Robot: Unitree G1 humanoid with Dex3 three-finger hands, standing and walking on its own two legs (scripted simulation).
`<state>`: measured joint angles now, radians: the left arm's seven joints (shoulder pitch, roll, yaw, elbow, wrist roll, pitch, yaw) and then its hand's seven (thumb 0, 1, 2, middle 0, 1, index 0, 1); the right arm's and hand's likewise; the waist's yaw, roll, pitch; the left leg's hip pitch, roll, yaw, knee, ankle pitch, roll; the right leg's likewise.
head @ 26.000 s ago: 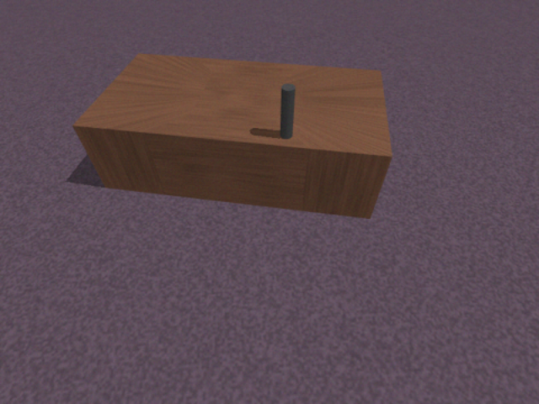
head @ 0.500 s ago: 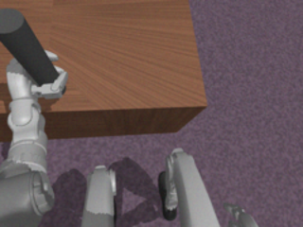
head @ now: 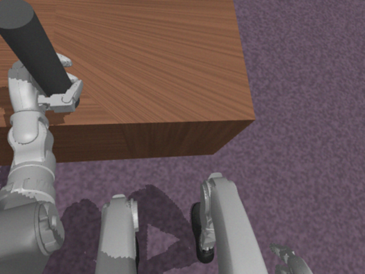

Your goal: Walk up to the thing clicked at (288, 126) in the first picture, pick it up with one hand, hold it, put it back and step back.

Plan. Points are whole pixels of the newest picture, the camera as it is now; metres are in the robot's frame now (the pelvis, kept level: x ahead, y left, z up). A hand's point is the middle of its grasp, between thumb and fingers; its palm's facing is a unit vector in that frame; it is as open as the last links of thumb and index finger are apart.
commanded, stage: lower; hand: left
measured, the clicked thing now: (46, 68) +0.51 +0.18 +0.03
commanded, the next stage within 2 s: loosen in 0.06 s
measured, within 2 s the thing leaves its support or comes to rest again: rests again in 0.38 s
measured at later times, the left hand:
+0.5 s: hand (61, 79) +0.52 +0.18 -0.01, palm faces +0.12 -0.99 -0.04, open 8.2 cm
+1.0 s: hand (58, 78) +0.52 +0.18 -0.01, palm faces +0.10 -0.99 -0.05, open 16.0 cm
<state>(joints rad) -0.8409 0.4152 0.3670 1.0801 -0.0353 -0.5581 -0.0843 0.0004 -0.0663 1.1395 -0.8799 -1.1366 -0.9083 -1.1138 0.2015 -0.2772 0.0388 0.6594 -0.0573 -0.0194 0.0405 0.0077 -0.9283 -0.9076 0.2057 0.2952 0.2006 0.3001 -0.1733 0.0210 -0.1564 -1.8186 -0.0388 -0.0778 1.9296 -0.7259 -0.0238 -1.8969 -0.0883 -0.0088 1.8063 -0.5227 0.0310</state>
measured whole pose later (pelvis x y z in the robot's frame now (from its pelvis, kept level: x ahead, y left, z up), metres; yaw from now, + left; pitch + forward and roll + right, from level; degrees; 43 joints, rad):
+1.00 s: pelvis -0.01 +0.00 -0.01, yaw +0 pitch +35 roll -3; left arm -0.89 0.42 0.38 1.05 -0.03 -0.52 -0.08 -0.01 -0.43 0.13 -0.26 -0.17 -0.26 -0.17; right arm 0.20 -0.29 0.04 0.63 -0.05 0.00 0.04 0.01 -0.91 -0.90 0.21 0.30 0.20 0.30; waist -0.17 0.02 -0.15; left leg -1.86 -0.05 -0.08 1.97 -0.72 -0.02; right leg -1.93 -0.09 0.00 1.84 -0.52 0.04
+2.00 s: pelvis +0.07 +0.00 +0.24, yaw -1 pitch +12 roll -2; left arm -0.10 0.28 0.14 0.65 0.00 0.06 0.11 -0.01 -0.48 0.09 -0.07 -0.07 -0.07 -0.06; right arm 0.31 -0.23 0.01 0.59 0.06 0.03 -0.10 0.01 -0.90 -0.90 0.21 0.30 0.20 0.30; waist -0.06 0.00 -0.10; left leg -0.64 0.04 -0.03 0.93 -0.50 -0.02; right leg -0.73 -0.03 -0.03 0.86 -0.34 0.03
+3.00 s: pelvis +0.08 -0.02 +0.27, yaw +1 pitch +0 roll +0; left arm 0.28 0.31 0.01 0.77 0.05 0.01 0.03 -0.01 -0.51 0.07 -0.06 -0.06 -0.06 -0.06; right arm 0.27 -0.32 -0.05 0.83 -0.05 0.01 -0.02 0.01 -0.90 -0.90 0.21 0.30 0.20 0.30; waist 0.01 0.02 -0.02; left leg -0.26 0.02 -0.05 0.68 -0.42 -0.03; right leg -0.36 -0.05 -0.05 0.69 -0.32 0.01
